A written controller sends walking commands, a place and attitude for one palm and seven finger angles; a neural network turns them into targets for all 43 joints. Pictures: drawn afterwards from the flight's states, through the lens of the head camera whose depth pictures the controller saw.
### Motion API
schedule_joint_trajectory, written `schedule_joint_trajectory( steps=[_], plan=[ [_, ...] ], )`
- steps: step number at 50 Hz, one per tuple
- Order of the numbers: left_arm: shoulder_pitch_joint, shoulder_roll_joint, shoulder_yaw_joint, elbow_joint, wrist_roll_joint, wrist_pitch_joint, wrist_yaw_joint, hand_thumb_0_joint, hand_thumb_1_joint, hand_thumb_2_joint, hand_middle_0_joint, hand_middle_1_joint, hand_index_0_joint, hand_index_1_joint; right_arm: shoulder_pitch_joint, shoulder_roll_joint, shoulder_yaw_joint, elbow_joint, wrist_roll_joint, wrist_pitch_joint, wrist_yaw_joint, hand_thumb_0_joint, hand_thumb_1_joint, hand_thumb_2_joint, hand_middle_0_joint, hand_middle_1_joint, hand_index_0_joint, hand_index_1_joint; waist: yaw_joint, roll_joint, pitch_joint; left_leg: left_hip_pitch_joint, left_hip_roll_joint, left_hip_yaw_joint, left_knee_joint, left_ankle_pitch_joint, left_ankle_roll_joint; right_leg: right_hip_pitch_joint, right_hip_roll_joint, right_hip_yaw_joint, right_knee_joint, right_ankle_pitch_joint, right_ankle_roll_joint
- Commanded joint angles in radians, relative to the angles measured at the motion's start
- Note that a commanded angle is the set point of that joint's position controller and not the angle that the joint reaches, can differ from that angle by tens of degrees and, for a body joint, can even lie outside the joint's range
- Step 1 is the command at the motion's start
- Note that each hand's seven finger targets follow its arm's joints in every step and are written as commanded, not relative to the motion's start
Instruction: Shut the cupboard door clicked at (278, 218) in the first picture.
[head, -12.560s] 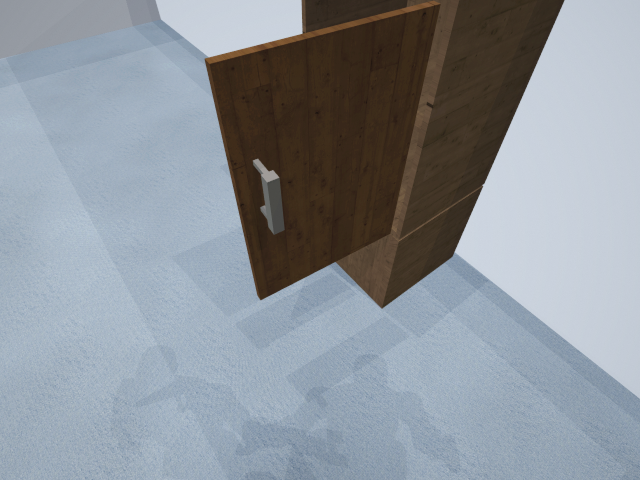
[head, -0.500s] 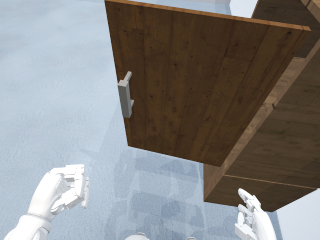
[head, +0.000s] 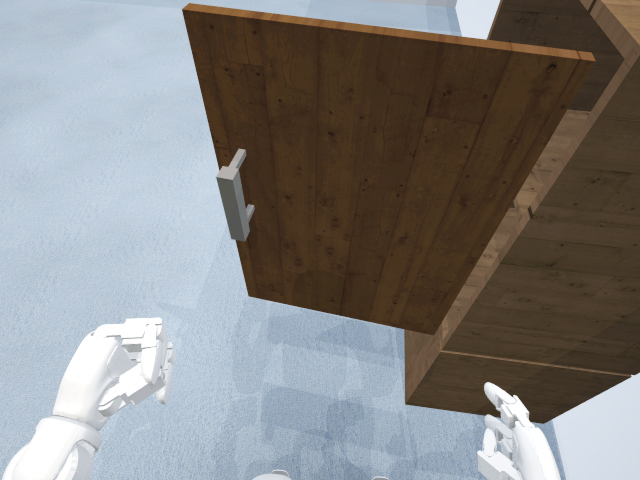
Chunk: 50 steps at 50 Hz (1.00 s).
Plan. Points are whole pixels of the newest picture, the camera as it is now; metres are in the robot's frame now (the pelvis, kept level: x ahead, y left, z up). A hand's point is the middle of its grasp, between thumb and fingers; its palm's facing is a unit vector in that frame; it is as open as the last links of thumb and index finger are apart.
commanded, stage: bring the fist close to the handle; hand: left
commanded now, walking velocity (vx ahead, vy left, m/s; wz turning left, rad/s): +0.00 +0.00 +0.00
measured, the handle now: (240, 196) +0.49 +0.15 +0.07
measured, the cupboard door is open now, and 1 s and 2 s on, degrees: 85 85 84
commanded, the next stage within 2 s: push the door shut along its arc in 1.50 s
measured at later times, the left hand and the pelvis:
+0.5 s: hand (197, 328) +0.28 +0.16 +0.07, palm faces -0.19 -0.98 -0.05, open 3.1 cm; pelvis +0.00 +0.00 +0.00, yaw -1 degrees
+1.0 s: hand (220, 277) +0.34 +0.15 +0.07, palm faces -0.16 -0.99 -0.04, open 3.1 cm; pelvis +0.00 +0.00 +0.00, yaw -1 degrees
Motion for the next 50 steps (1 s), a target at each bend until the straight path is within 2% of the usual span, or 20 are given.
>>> schedule_joint_trajectory(
  steps=[1,6,7,8,10,12,15,18,19,22,24,27,31,35,37,38,39,43,48,50],
  plan=[
    [-0.046,0.15,0.076,-0.236,-0.024,-0.04,-0.007,0.0,0.9,0.9,-1.3,-1.5,-1.3,-1.5,-0.055,-0.128,-0.062,-0.173,0.009,-0.063,-0.009,0.0,-0.9,-0.9,0.2,0.3,0.2,0.3,0.002,0.03,-0.201,0.121,0.043,-0.068,-0.161,0.293,-0.039,0.154,-0.04,0.077,-0.135,0.231,0.02],
    [-0.083,0.145,0.093,-0.235,-0.044,-0.073,0.012,0.0,0.9,0.9,-1.3,-1.5,-1.3,-1.5,-0.06,-0.12,-0.053,-0.16,0.003,-0.06,-0.015,0.0,-0.9,-0.9,0.2,0.3,0.2,0.3,-0.008,0.003,-0.15,0.088,0.045,-0.066,-0.156,0.261,-0.039,0.138,-0.036,0.081,-0.139,0.202,0.021],
    [-0.119,0.169,0.107,-0.217,-0.035,-0.078,0.021,0.0,0.9,0.9,-1.3,-1.5,-1.3,-1.5,-0.059,-0.128,-0.052,-0.148,0.001,-0.057,-0.018,0.0,-0.9,-0.9,0.2,0.3,0.2,0.3,-0.014,-0.013,-0.127,0.074,0.048,-0.069,-0.151,0.248,-0.038,0.122,-0.033,0.081,-0.136,0.182,0.019],
    [-0.153,0.124,0.062,-0.198,-0.033,-0.082,0.018,0.0,0.9,0.9,-1.3,-1.5,-1.3,-1.5,-0.056,-0.125,-0.049,-0.146,0.002,-0.057,-0.018,0.0,-0.9,-0.9,0.2,0.3,0.2,0.3,-0.029,-0.009,-0.115,0.075,0.047,-0.066,-0.151,0.228,-0.037,0.098,-0.033,0.079,-0.137,0.162,0.023],
    [-0.18,0.11,0.04,-0.154,-0.024,-0.076,0.018,0.0,0.9,0.9,-1.3,-1.5,-1.3,-1.5,-0.054,-0.13,-0.049,-0.14,0.004,-0.057,-0.019,0.0,-0.9,-0.9,0.2,0.3,0.2,0.3,-0.031,0.007,-0.089,0.07,0.049,-0.074,-0.159,0.18,-0.039,0.062,-0.033,0.074,-0.14,0.11,0.021],
    [-0.251,0.102,0.002,-0.143,-0.006,-0.061,0.017,0.0,0.9,0.9,-1.3,-1.5,-1.3,-1.5,-0.05,-0.137,-0.05,-0.132,0.005,-0.056,-0.022,0.0,-0.9,-0.9,0.2,0.3,0.2,0.3,-0.045,0.015,-0.105,0.083,0.05,-0.079,-0.155,0.175,-0.034,0.053,-0.036,0.08,-0.141,0.104,0.022],
    [-0.275,0.111,0.001,-0.133,0.002,-0.034,0.015,0.0,0.9,0.9,-1.3,-1.5,-1.3,-1.5,-0.044,-0.138,-0.052,-0.141,0.007,-0.053,-0.023,0.0,-0.9,-0.9,0.2,0.3,0.2,0.3,-0.032,0.008,-0.173,0.109,0.047,-0.078,-0.167,0.198,-0.032,0.095,-0.042,0.08,-0.145,0.132,0.024],
    [-0.332,0.137,0.021,-0.133,0.009,-0.022,0.036,0.0,0.9,0.9,-1.3,-1.5,-1.3,-1.5,-0.043,-0.134,-0.048,-0.139,0.003,-0.041,-0.025,0.0,-0.9,-0.9,0.2,0.3,0.2,0.3,-0.026,0.007,-0.215,0.124,0.047,-0.073,-0.173,0.235,-0.033,0.13,-0.043,0.081,-0.138,0.17,0.024],
    [-0.335,0.169,0.059,-0.124,0.009,-0.024,0.047,0.0,0.9,0.9,-1.3,-1.5,-1.3,-1.5,-0.042,-0.135,-0.048,-0.137,0.003,-0.036,-0.025,0.0,-0.9,-0.9,0.2,0.3,0.2,0.3,-0.015,0.008,-0.215,0.121,0.047,-0.072,-0.178,0.247,-0.036,0.142,-0.043,0.078,-0.134,0.181,0.021],
    [-0.368,0.179,0.086,-0.073,0.007,-0.023,0.074,0.0,0.9,0.9,-1.3,-1.5,-1.3,-1.5,-0.043,-0.132,-0.043,-0.132,-0.001,-0.019,-0.023,0.0,-0.9,-0.9,0.2,0.3,0.2,0.3,-0.007,-0.017,-0.198,0.096,0.046,-0.064,-0.181,0.256,-0.039,0.158,-0.043,0.081,-0.134,0.195,0.019],
    [-0.397,0.163,0.083,-0.012,0.008,-0.02,0.079,0.0,0.9,0.9,-1.3,-1.5,-1.3,-1.5,-0.042,-0.129,-0.043,-0.128,0.002,-0.006,-0.018,0.0,-0.9,-0.9,0.2,0.3,0.2,0.3,-0.012,-0.021,-0.168,0.077,0.044,-0.056,-0.184,0.238,-0.041,0.148,-0.044,0.087,-0.14,0.187,0.021],
    [-0.411,0.101,0.016,0.002,0.016,-0.011,0.072,0.0,0.9,0.9,-1.3,-1.5,-1.3,-1.5,-0.038,-0.132,-0.047,-0.131,0.004,-0.002,-0.012,0.0,-0.9,-0.9,0.2,0.3,0.2,0.3,-0.019,0.005,-0.18,0.111,0.047,-0.057,-0.186,0.277,-0.042,0.137,-0.047,0.079,-0.137,0.228,0.019],
    [-0.502,0.077,-0.04,0.004,0.028,-0.01,0.061,0.0,0.9,0.9,-1.3,-1.5,-1.3,-1.5,-0.018,-0.139,-0.054,-0.122,0.007,0.0,-0.012,0.0,-0.9,-0.9,0.2,0.3,0.2,0.3,-0.042,0.002,-0.209,0.15,0.053,-0.068,-0.182,0.296,-0.042,0.115,-0.046,0.075,-0.133,0.243,0.021],
    [-0.558,0.088,-0.022,-0.002,0.032,-0.025,0.087,0.0,0.9,0.9,-1.3,-1.5,-1.3,-1.5,-0.007,-0.139,-0.059,-0.112,0.002,0.006,-0.012,0.0,-0.9,-0.9,0.2,0.3,0.2,0.3,-0.039,-0.022,-0.255,0.18,0.055,-0.072,-0.177,0.349,-0.046,0.125,-0.046,0.07,-0.119,0.285,0.022],
    [-0.578,0.135,0.02,0.026,0.045,-0.032,0.112,0.0,0.9,0.9,-1.3,-1.5,-1.3,-1.5,-0.009,-0.142,-0.057,-0.1,-0.002,0.02,-0.012,0.0,-0.9,-0.9,0.2,0.3,0.2,0.3,-0.028,-0.017,-0.244,0.164,0.054,-0.066,-0.175,0.348,-0.046,0.131,-0.047,0.075,-0.113,0.29,0.018],
    [-0.628,0.115,0.003,0.034,0.049,-0.036,0.12,0.0,0.9,0.9,-1.3,-1.5,-1.3,-1.5,-0.013,-0.134,-0.052,-0.097,-0.002,0.025,-0.009,0.0,-0.9,-0.9,0.2,0.3,0.2,0.3,-0.034,-0.01,-0.247,0.16,0.05,-0.065,-0.179,0.346,-0.048,0.132,-0.049,0.075,-0.108,0.291,0.018],
    [-0.638,0.139,0.031,0.071,0.054,-0.036,0.129,0.0,0.9,0.9,-1.3,-1.5,-1.3,-1.5,-0.013,-0.135,-0.053,-0.09,-0.002,0.032,-0.007,0.0,-0.9,-0.9,0.2,0.3,0.2,0.3,-0.028,-0.012,-0.234,0.147,0.051,-0.062,-0.179,0.323,-0.048,0.125,-0.049,0.079,-0.109,0.274,0.017],
    [-0.671,0.13,0.029,0.129,0.063,-0.035,0.139,0.0,0.9,0.9,-1.3,-1.5,-1.3,-1.5,-0.012,-0.133,-0.054,-0.088,-0.001,0.056,0.0,0.0,-0.9,-0.9,0.2,0.3,0.2,0.3,-0.02,0.004,-0.263,0.158,0.049,-0.051,-0.179,0.345,-0.049,0.148,-0.05,0.086,-0.109,0.301,0.015],
    [-0.75,0.09,-0.018,0.179,0.053,-0.029,0.104,0.0,0.9,0.9,-1.3,-1.5,-1.3,-1.5,0.002,-0.137,-0.057,-0.082,0.004,0.073,0.004,0.0,-0.9,-0.9,0.2,0.3,0.2,0.3,-0.041,-0.02,-0.296,0.182,0.053,-0.053,-0.167,0.39,-0.047,0.158,-0.05,0.089,-0.114,0.352,0.02],
    [-0.78,0.081,-0.025,0.204,0.046,-0.03,0.095,0.0,0.9,0.9,-1.3,-1.5,-1.3,-1.5,0.002,-0.139,-0.057,-0.077,0.005,0.078,0.003,0.0,-0.9,-0.9,0.2,0.3,0.2,0.3,-0.046,-0.025,-0.275,0.173,0.052,-0.052,-0.168,0.377,-0.046,0.15,-0.05,0.089,-0.12,0.35,0.02]
  ],
)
